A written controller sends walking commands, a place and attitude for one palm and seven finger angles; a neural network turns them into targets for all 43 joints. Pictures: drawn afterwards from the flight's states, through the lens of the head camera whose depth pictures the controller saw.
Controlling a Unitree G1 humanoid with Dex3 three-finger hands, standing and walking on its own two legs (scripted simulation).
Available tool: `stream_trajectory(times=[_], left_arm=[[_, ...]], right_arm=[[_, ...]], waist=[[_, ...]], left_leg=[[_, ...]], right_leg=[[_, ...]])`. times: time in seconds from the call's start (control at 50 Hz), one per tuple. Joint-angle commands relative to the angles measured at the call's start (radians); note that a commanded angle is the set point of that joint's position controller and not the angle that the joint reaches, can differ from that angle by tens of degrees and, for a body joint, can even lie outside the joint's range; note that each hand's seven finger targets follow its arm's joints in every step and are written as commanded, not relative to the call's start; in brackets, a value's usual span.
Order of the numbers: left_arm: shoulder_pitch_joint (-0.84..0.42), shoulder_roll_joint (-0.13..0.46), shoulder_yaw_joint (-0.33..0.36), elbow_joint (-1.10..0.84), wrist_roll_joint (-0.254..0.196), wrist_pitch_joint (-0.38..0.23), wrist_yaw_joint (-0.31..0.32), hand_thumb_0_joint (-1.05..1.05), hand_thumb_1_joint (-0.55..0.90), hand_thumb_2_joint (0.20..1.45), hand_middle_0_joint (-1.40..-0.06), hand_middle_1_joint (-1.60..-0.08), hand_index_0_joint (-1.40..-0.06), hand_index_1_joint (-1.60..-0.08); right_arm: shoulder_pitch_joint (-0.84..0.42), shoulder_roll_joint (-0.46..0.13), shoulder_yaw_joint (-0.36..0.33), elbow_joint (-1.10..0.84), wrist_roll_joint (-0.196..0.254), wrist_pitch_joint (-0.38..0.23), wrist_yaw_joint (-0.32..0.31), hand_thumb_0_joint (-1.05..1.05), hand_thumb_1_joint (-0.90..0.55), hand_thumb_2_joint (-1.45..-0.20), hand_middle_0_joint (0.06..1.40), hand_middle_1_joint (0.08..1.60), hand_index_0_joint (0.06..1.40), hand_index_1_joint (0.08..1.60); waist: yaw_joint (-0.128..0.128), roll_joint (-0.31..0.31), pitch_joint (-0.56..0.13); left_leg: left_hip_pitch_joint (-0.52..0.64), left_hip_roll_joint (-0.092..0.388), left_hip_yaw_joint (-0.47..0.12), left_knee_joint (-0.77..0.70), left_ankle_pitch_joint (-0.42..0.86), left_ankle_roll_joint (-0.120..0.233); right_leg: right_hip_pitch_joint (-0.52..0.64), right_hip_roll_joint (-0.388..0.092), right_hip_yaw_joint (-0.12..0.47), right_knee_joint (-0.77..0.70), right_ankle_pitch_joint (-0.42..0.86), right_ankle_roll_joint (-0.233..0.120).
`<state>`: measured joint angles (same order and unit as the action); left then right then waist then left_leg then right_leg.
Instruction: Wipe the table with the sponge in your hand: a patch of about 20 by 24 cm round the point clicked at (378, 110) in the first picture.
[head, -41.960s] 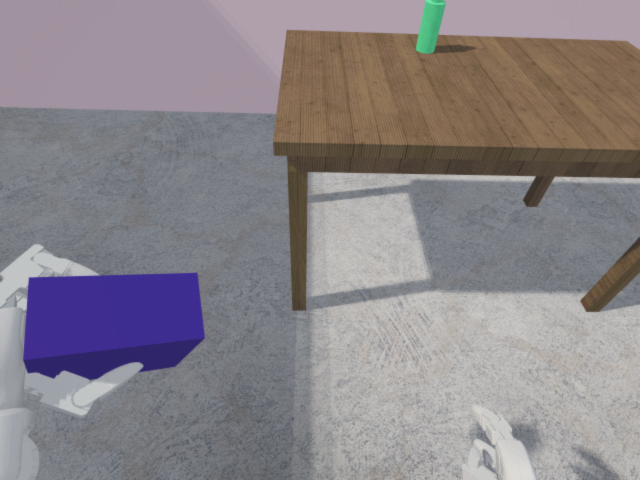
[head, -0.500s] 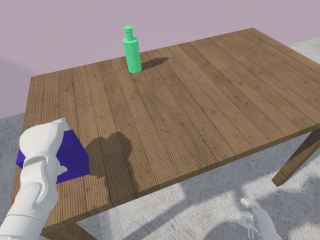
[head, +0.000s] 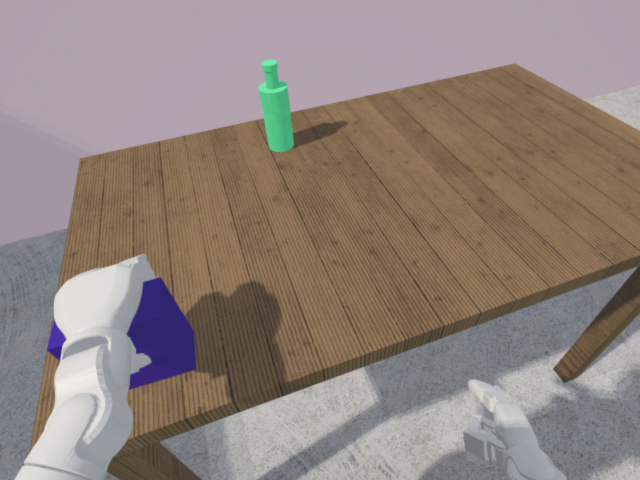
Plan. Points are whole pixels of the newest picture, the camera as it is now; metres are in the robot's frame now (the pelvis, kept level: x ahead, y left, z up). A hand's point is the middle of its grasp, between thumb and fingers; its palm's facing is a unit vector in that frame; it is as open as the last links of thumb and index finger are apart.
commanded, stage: lift the sponge slowly off the table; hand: left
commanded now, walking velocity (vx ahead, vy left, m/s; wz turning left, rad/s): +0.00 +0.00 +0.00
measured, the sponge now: (138, 347) +0.25 +0.30 +0.02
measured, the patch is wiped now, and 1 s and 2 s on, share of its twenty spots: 0.95 0.95 0.95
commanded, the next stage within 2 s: bring the sponge back beside the body in 1.94 s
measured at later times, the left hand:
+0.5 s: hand (121, 326) +0.24 +0.28 +0.10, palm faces +0.07 -0.10 -0.99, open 10.4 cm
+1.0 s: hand (108, 307) +0.24 +0.28 +0.13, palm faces +0.06 -0.06 -1.00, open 10.4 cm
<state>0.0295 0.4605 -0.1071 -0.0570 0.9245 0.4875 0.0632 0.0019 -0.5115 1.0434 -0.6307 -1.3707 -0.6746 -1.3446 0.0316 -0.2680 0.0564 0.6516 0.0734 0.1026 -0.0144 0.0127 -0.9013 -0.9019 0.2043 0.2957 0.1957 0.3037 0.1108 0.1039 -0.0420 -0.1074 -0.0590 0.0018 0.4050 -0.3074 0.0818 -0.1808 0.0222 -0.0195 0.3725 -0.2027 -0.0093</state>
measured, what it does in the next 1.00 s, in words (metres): stands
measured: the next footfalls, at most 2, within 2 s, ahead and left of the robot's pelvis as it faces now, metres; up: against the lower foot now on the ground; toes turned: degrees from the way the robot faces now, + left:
none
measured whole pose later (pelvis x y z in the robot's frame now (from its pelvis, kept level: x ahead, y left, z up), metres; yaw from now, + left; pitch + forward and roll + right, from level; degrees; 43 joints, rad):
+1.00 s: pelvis -0.03 -0.03 +0.00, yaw +0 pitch -3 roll +0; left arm -0.09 0.58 -0.02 -0.02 0.86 0.45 -0.07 0.00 -0.54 1.04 -0.68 -1.32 -0.72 -1.29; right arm 0.03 -0.29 0.06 0.67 0.08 0.08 -0.05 0.01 -0.90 -0.90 0.20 0.30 0.20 0.30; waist 0.11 0.10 0.01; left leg -0.07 -0.03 0.00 0.37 -0.26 0.04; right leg -0.15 0.05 -0.02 0.36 -0.16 -0.05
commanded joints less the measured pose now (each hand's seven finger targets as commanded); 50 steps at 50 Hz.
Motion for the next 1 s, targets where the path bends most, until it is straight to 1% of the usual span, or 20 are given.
stream_trajectory(times=[0.0,0.04,0.1,0.14,0.26,0.32,0.36,0.42,0.46,0.52,0.58,0.62,0.64,0.68,0.72,0.78,0.82,0.9,0.94,0.98], left_arm=[[-0.198,0.147,0.076,-0.141,-0.007,0.008,-0.016,0.000,0.100,1.300,-1.200,-1.600,-1.200,-1.600],[-0.258,0.182,0.097,-0.179,0.010,0.009,-0.018,0.000,0.100,1.300,-1.200,-1.600,-1.200,-1.600],[-0.252,0.170,0.083,-0.166,0.009,-0.004,-0.027,0.000,0.100,1.300,-1.200,-1.600,-1.200,-1.600],[-0.271,0.173,0.087,-0.247,0.013,-0.017,-0.027,0.000,0.100,1.300,-1.200,-1.600,-1.200,-1.600],[-0.173,0.223,0.156,-0.274,0.005,-0.027,-0.016,0.000,0.100,1.300,-1.200,-1.600,-1.200,-1.600],[-0.221,0.274,0.197,-0.317,0.017,-0.019,-0.008,0.000,0.100,1.300,-1.200,-1.600,-1.200,-1.600],[-0.254,0.265,0.181,-0.269,0.025,-0.010,0.000,0.000,0.100,1.300,-1.200,-1.600,-1.200,-1.600],[-0.299,0.292,0.194,-0.336,0.017,-0.011,-0.002,0.000,0.100,1.300,-1.200,-1.600,-1.200,-1.600],[-0.290,0.252,0.157,-0.264,0.008,-0.004,-0.010,0.000,0.100,1.300,-1.200,-1.600,-1.200,-1.600],[-0.367,0.269,0.148,-0.237,0.003,0.012,-0.038,0.000,0.100,1.300,-1.200,-1.600,-1.200,-1.600],[-0.429,0.279,0.133,-0.181,0.006,0.009,-0.061,0.000,0.100,1.300,-1.200,-1.600,-1.200,-1.600],[-0.413,0.341,0.192,-0.209,0.003,-0.003,-0.072,0.000,0.100,1.300,-1.200,-1.600,-1.200,-1.600],[-0.420,0.334,0.186,-0.198,0.008,-0.008,-0.076,0.000,0.100,1.300,-1.200,-1.600,-1.200,-1.600],[-0.382,0.325,0.186,-0.175,-0.003,-0.026,-0.086,0.000,0.100,1.300,-1.200,-1.600,-1.200,-1.600],[-0.361,0.374,0.242,-0.215,-0.011,-0.039,-0.088,0.000,0.100,1.300,-1.200,-1.600,-1.200,-1.600],[-0.386,0.350,0.219,-0.175,-0.015,-0.045,-0.086,0.000,0.100,1.300,-1.200,-1.600,-1.200,-1.600],[-0.390,0.397,0.261,-0.193,-0.024,-0.042,-0.083,0.000,0.100,1.300,-1.200,-1.600,-1.200,-1.600],[-0.431,0.397,0.246,-0.147,-0.023,-0.044,-0.085,0.000,0.100,1.300,-1.200,-1.600,-1.200,-1.600],[-0.476,0.406,0.251,-0.186,-0.027,-0.050,-0.088,0.000,0.100,1.300,-1.200,-1.600,-1.200,-1.600],[-0.428,0.405,0.255,-0.150,-0.041,-0.057,-0.094,0.000,0.100,1.300,-1.200,-1.600,-1.200,-1.600]], right_arm=[[-0.195,-0.113,-0.046,-0.159,-0.008,-0.053,-0.015,0.000,-0.900,-0.900,0.200,0.300,0.200,0.300],[-0.199,-0.110,-0.041,-0.169,-0.009,-0.064,-0.017,0.000,-0.900,-0.900,0.200,0.300,0.200,0.300],[-0.197,-0.109,-0.042,-0.158,-0.011,-0.061,-0.019,0.000,-0.900,-0.900,0.200,0.300,0.200,0.300],[-0.201,-0.101,-0.041,-0.177,-0.014,-0.078,-0.018,0.000,-0.900,-0.900,0.200,0.300,0.200,0.300],[-0.196,-0.099,-0.045,-0.167,-0.020,-0.076,-0.008,0.000,-0.900,-0.900,0.200,0.300,0.200,0.300],[-0.233,-0.100,-0.037,-0.177,-0.019,-0.069,-0.009,0.000,-0.900,-0.900,0.200,0.300,0.200,0.300],[-0.213,-0.098,-0.038,-0.155,-0.020,-0.066,-0.013,0.000,-0.900,-0.900,0.200,0.300,0.200,0.300],[-0.252,-0.097,-0.033,-0.175,-0.014,-0.071,-0.019,0.000,-0.900,-0.900,0.200,0.300,0.200,0.300],[-0.229,-0.095,-0.037,-0.152,-0.014,-0.075,-0.025,0.000,-0.900,-0.900,0.200,0.300,0.200,0.300],[-0.262,-0.099,-0.025,-0.159,-0.002,-0.068,-0.036,0.000,-0.900,-0.900,0.200,0.300,0.200,0.300],[-0.237,-0.108,-0.027,-0.140,-0.006,-0.070,-0.046,0.000,-0.900,-0.900,0.200,0.300,0.200,0.300],[-0.259,-0.107,-0.024,-0.162,-0.004,-0.075,-0.046,0.000,-0.900,-0.900,0.200,0.300,0.200,0.300],[-0.240,-0.104,-0.024,-0.156,-0.008,-0.080,-0.045,0.000,-0.900,-0.900,0.200,0.300,0.200,0.300],[-0.230,-0.106,-0.027,-0.151,-0.011,-0.069,-0.043,0.000,-0.900,-0.900,0.200,0.300,0.200,0.300],[-0.256,-0.105,-0.024,-0.175,-0.007,-0.072,-0.038,0.000,-0.900,-0.900,0.200,0.300,0.200,0.300],[-0.225,-0.110,-0.030,-0.157,-0.008,-0.068,-0.038,0.000,-0.900,-0.900,0.200,0.300,0.200,0.300],[-0.254,-0.110,-0.027,-0.176,-0.001,-0.072,-0.037,0.000,-0.900,-0.900,0.200,0.300,0.200,0.300],[-0.228,-0.120,-0.037,-0.153,-0.002,-0.072,-0.043,0.000,-0.900,-0.900,0.200,0.300,0.200,0.300],[-0.234,-0.114,-0.033,-0.167,-0.001,-0.091,-0.044,0.000,-0.900,-0.900,0.200,0.300,0.200,0.300],[-0.221,-0.118,-0.039,-0.156,-0.003,-0.087,-0.049,0.000,-0.900,-0.900,0.200,0.300,0.200,0.300]], waist=[[-0.003,-0.072,-0.153],[0.001,-0.051,-0.200],[-0.002,-0.034,-0.172],[0.006,-0.034,-0.242],[0.019,-0.029,-0.213],[0.026,-0.027,-0.199],[0.016,-0.044,-0.185],[0.022,0.019,-0.215],[0.007,-0.009,-0.188],[-0.007,-0.032,-0.141],[-0.017,-0.029,-0.151],[0.004,-0.014,-0.189],[0.004,-0.026,-0.215],[0.002,-0.035,-0.193],[0.019,-0.010,-0.196],[0.006,-0.039,-0.175],[0.016,-0.017,-0.163],[0.006,-0.031,-0.159],[0.008,-0.026,-0.203],[0.005,-0.031,-0.177]], left_leg=[[-0.014,0.067,-0.078,-0.058,0.478,-0.060],[-0.008,0.063,-0.075,-0.053,0.474,-0.050],[-0.001,0.062,-0.078,-0.060,0.493,-0.058],[0.025,0.059,-0.077,-0.043,0.531,-0.044],[0.017,0.062,-0.080,-0.047,0.598,-0.055],[0.006,0.055,-0.082,-0.060,0.545,-0.049],[0.004,0.053,-0.070,-0.061,0.533,-0.048],[0.022,0.044,-0.076,-0.072,0.486,-0.043],[0.021,0.042,-0.063,-0.069,0.463,-0.041],[0.004,0.039,-0.070,-0.091,0.375,-0.037],[0.003,0.037,-0.062,-0.093,0.365,-0.037],[0.001,0.029,-0.068,-0.091,0.361,-0.031],[-0.002,0.028,-0.057,-0.080,0.377,-0.031],[-0.011,0.029,-0.059,-0.086,0.383,-0.035],[-0.017,0.027,-0.068,-0.087,0.378,-0.033],[-0.023,0.029,-0.056,-0.085,0.368,-0.036],[-0.032,0.026,-0.064,-0.090,0.331,-0.035],[-0.037,0.023,-0.052,-0.082,0.322,-0.036],[-0.028,0.022,-0.054,-0.072,0.322,-0.032],[-0.033,0.022,-0.055,-0.077,0.309,-0.032]], right_leg=[[0.149,0.013,0.018,0.009,0.265,-0.075],[0.174,0.011,0.023,0.019,0.265,-0.079],[0.168,0.015,0.022,0.007,0.273,-0.080],[0.201,0.012,0.031,0.022,0.313,-0.080],[0.220,0.016,0.045,0.020,0.374,-0.082],[0.230,0.025,0.080,0.011,0.361,-0.090],[0.222,0.017,0.057,0.008,0.348,-0.086],[0.237,0.025,0.088,0.000,0.320,-0.092],[0.216,0.016,0.061,-0.012,0.301,-0.085],[0.186,0.023,0.086,-0.037,0.217,-0.087],[0.191,0.011,0.061,-0.044,0.212,-0.080],[0.227,0.016,0.101,-0.037,0.223,-0.087],[0.247,0.004,0.075,-0.022,0.241,-0.081],[0.245,0.005,0.075,-0.031,0.259,-0.079],[0.253,0.012,0.108,-0.026,0.256,-0.087],[0.232,0.006,0.080,-0.032,0.245,-0.078],[0.223,0.010,0.115,-0.038,0.198,-0.084],[0.217,0.001,0.097,-0.041,0.194,-0.077],[0.236,-0.004,0.101,-0.027,0.191,-0.078],[0.227,-0.004,0.101,-0.040,0.187,-0.074]])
